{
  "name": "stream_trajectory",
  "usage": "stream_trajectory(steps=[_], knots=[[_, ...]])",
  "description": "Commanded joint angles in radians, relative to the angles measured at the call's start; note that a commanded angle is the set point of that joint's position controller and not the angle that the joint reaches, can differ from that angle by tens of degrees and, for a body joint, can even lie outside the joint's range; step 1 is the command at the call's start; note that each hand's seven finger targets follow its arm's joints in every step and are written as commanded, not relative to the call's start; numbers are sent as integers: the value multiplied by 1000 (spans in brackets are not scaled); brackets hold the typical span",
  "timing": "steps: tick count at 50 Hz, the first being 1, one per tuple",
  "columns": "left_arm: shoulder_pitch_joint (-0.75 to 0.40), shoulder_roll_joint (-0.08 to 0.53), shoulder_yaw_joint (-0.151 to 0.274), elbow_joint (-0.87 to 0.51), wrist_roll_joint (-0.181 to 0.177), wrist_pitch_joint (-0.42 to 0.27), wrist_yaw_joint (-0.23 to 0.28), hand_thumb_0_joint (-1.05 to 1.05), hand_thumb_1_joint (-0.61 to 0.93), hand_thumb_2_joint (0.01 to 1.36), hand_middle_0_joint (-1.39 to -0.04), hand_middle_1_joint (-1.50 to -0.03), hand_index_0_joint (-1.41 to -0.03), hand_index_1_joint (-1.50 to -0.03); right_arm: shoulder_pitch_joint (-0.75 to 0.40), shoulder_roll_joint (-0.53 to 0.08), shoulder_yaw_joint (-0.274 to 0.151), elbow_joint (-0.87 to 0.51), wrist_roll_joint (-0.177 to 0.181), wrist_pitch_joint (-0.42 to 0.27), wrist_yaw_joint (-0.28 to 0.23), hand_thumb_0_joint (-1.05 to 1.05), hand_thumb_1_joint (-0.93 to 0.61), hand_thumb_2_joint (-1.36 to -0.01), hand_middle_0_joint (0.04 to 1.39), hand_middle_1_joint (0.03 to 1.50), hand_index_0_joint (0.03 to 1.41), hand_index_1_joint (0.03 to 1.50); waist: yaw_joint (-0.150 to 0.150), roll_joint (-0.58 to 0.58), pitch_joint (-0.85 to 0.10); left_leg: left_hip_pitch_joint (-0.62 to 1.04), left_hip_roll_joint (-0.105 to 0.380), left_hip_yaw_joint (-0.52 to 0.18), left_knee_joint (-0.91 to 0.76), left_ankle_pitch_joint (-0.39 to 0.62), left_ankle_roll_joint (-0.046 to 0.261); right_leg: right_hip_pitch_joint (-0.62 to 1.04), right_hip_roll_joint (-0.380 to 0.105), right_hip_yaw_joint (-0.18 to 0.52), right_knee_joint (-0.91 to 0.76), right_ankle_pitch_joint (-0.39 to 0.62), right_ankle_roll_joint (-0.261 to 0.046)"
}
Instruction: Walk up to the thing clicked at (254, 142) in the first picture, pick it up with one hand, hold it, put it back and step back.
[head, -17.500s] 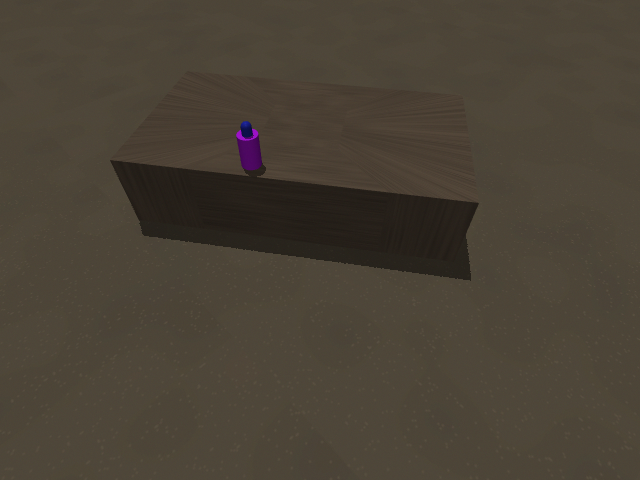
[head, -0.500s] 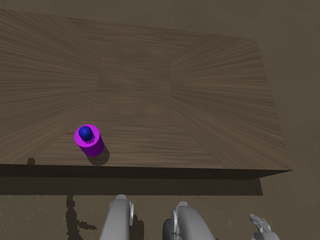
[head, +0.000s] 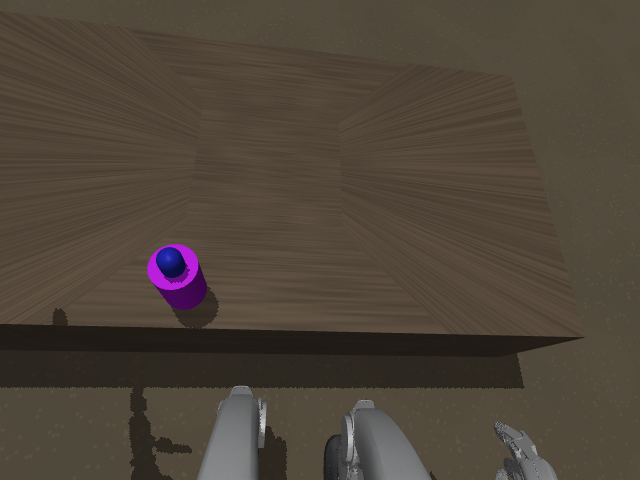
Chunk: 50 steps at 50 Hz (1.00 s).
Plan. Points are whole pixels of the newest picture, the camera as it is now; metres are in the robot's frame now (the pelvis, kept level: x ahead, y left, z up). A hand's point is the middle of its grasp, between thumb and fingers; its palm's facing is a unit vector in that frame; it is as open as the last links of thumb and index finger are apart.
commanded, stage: go down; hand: left
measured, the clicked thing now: (177, 274) +0.42 +0.23 -0.24
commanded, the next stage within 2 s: approach in 2.00 s
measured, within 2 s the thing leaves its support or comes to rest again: neither
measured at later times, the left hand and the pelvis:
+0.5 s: hand out of the picture +0.36 +0.43 +0.04, palm faces +0.25 -0.97 +0.00, open 17.1 cm; pelvis +0.00 +0.00 +0.00, yaw +0 degrees
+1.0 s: hand out of the picture +0.36 +0.42 +0.05, palm faces +0.25 -0.97 +0.02, open 17.0 cm; pelvis +0.00 +0.00 +0.00, yaw +0 degrees
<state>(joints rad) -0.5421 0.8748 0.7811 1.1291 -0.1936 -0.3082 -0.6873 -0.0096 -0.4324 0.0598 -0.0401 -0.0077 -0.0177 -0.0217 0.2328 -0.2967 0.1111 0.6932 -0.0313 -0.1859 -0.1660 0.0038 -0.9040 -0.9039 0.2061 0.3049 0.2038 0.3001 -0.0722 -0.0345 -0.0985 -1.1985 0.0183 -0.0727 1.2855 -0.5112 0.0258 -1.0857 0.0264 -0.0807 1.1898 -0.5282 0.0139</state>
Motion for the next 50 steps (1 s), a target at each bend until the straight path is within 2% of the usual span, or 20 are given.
stream_trajectory(steps=[1, 4, 7, 10, 14, 15, 17, 20, 21, 23, 26, 28, 33, 34, 37, 39, 41, 43, 47, 50], knots=[[-183, 450, 81, -195, -39, -60, 7, 0, -414, 64, -38, -10, -19, -24, 120, -221, -78, -54, 1, -32, -17, 0, -904, -904, 200, 300, 200, 300, 52, 274, -468, 512, 5, -48, -195, 326, -24, 59, 7, 13, -121, 180, -48], [-179, 419, 69, -174, -48, -59, -9, 0, -427, 66, -42, -14, -22, -29, 126, -217, -72, -49, 0, -32, -18, 0, -906, -904, 200, 300, 200, 300, 35, 255, -463, 521, 6, -48, -175, 406, -23, 50, 8, 11, -122, 226, -45], [-173, 417, 70, -186, -55, -64, -15, 0, -434, 64, -36, -13, -18, -26, 126, -221, -79, -47, 1, -35, -17, 0, -904, -904, 200, 300, 200, 300, 45, 269, -472, 538, 9, -52, -181, 393, -26, 38, 9, 9, -116, 207, -46], [-219, 410, 60, -208, -61, -68, -20, 0, -412, 53, -39, -9, -22, -20, 129, -228, -84, -49, 2, -39, -19, 0, -903, -903, 200, 300, 200, 300, 26, 277, -467, 552, 17, -69, -196, 343, -32, 17, 12, 5, -112, 176, -46], [-210, 421, 72, -184, -62, -72, -16, 0, -409, 53, -37, -4, -20, -15, 130, -222, -78, -42, 3, -36, -21, 0, -905, -903, 200, 300, 200, 300, 32, 252, -457, 511, 11, -62, -185, 336, -27, 28, 11, 9, -112, 182, -47], [-203, 440, 85, -196, -60, -74, -17, 0, -411, 55, -39, -10, -23, -21, 126, -222, -77, -44, 0, -36, -21, 0, -905, -903, 200, 300, 200, 300, 48, 266, -462, 503, 7, -57, -182, 339, -26, 31, 8, 12, -112, 182, -47], [-211, 429, 75, -207, -61, -75, -19, 0, -405, 65, -37, -13, -19, -25, 127, -223, -78, -46, 0, -35, -20, 0, -905, -903, 200, 300, 200, 300, 43, 268, -470, 510, 6, -53, -182, 346, -25, 35, 7, 13, -111, 187, -48], [-214, 442, 91, -205, -67, -79, -21, 0, -396, 57, -35, -12, -21, -21, 123, -222, -77, -47, 3, -37, -22, 0, -905, -903, 200, 300, 200, 300, 42, 267, -470, 512, 8, -56, -185, 321, -26, 34, 9, 13, -109, 174, -46], [-209, 456, 100, -217, -65, -82, -20, 0, -388, 55, -36, -10, -21, -19, 122, -222, -77, -44, 1, -36, -21, 0, -907, -903, 200, 300, 200, 300, 55, 293, -475, 521, 10, -67, -189, 335, -32, 16, 8, 11, -98, 171, -47], [-209, 420, 78, -205, -68, -78, -25, 0, -382, 57, -35, -11, -20, -20, 123, -225, -81, -48, 2, -35, -23, 0, -907, -904, 200, 300, 200, 300, 38, 286, -483, 548, 12, -65, -189, 336, -31, 12, 9, 10, -106, 169, -48], [-222, 425, 88, -207, -77, -77, -30, 0, -369, 58, -35, -6, -18, -17, 126, -228, -77, -42, 1, -35, -23, 0, -910, -904, 200, 300, 200, 300, 37, 282, -485, 552, 13, -72, -178, 395, -34, -4, 10, 4, -100, 190, -48], [-208, 401, 73, -193, -77, -76, -34, 0, -367, 61, -33, -11, -17, -20, 129, -223, -74, -39, 0, -36, -23, 0, -905, -903, 200, 300, 200, 300, 31, 263, -474, 536, 9, -64, -165, 406, -30, 3, 10, 7, -102, 205, -47], [-222, 411, 79, -210, -81, -85, -31, 0, -388, 61, -36, -19, -20, -28, 130, -219, -75, -41, -2, -37, -18, 0, -905, -903, 200, 300, 200, 300, 38, 250, -490, 510, 0, -46, -155, 384, -21, 44, 5, 16, -109, 216, -45], [-241, 436, 89, -224, -76, -88, -27, 0, -386, 61, -34, -20, -20, -28, 129, -220, -77, -41, 0, -37, -19, 0, -906, -903, 200, 300, 200, 300, 39, 251, -494, 508, -1, -43, -156, 362, -20, 41, 7, 20, -111, 207, -45], [-227, 441, 101, -237, -82, -91, -29, 0, -374, 59, -36, -20, -22, -28, 132, -220, -73, -38, -3, -37, -19, 0, -910, -903, 200, 300, 200, 300, 46, 276, -532, 543, -1, -47, -153, 424, -23, 52, 4, 15, -105, 237, -45], [-206, 426, 97, -199, -81, -85, -34, 0, -372, 62, -32, -20, -20, -27, 119, -220, -75, -38, 1, -34, -21, 0, -906, -903, 200, 300, 200, 300, 47, 277, -485, 539, 5, -57, -168, 399, -29, 13, 10, 10, -100, 206, -47], [-241, 435, 99, -234, -85, -88, -33, 0, -366, 59, -30, -17, -19, -23, 128, -224, -78, -34, 1, -33, -21, 0, -909, -903, 200, 300, 200, 300, 42, 295, -496, 548, 7, -60, -170, 391, -31, 9, 9, 9, -100, 195, -48], [-211, 411, 91, -206, -89, -85, -37, 0, -361, 47, -33, -14, -23, -17, 114, -223, -78, -43, 4, -36, -20, 0, -907, -902, 200, 300, 200, 300, 42, 281, -474, 538, 11, -66, -182, 346, -32, -3, 11, 6, -99, 170, -47], [-241, 390, 78, -202, -96, -88, -40, 0, -363, 52, -30, -13, -19, -18, 119, -224, -75, -43, 2, -36, -22, 0, -906, -902, 200, 300, 200, 300, 27, 262, -460, 527, 12, -68, -171, 351, -29, -15, 9, 7, -98, 176, -46], [-223, 409, 91, -172, -97, -93, -39, 0, -373, 48, -31, -16, -23, -19, 113, -219, -70, -43, 5, -39, -21, 0, -904, -901, 200, 300, 200, 300, 36, 242, -435, 463, 7, -63, -170, 288, -24, -5, 9, 12, -90, 155, -46]])
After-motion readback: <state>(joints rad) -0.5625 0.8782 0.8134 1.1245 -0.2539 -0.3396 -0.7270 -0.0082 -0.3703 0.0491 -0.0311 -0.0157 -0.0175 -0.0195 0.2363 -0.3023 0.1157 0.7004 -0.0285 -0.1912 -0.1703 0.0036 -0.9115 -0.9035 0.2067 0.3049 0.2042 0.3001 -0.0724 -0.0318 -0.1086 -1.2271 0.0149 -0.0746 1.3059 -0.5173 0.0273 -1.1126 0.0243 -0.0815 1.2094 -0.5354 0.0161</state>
